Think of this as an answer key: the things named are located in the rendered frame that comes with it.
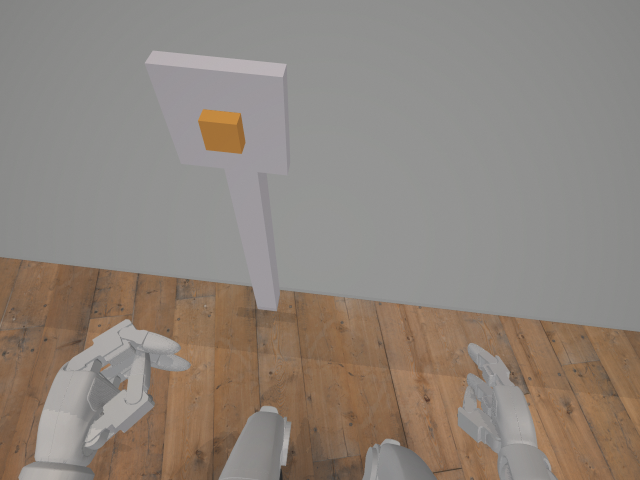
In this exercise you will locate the right robot thigh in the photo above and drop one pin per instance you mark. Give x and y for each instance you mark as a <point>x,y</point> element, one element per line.
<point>394,462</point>

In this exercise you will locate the panel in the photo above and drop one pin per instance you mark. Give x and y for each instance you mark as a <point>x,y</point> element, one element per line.
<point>185,84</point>

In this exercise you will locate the button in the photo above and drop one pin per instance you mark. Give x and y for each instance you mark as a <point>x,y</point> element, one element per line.
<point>222,131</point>

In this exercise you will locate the left robot hand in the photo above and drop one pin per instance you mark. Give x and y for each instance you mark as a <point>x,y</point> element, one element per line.
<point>69,430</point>

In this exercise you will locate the robot thigh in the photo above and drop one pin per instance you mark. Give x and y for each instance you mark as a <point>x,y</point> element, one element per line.
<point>260,450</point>
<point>394,462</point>

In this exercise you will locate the left robot thigh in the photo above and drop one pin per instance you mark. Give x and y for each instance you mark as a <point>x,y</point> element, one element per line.
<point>260,450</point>

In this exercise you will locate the robot right forearm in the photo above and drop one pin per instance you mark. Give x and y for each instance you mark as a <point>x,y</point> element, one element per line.
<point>523,462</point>

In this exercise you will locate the right robot hand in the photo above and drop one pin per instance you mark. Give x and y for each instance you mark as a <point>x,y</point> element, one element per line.
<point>506,418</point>

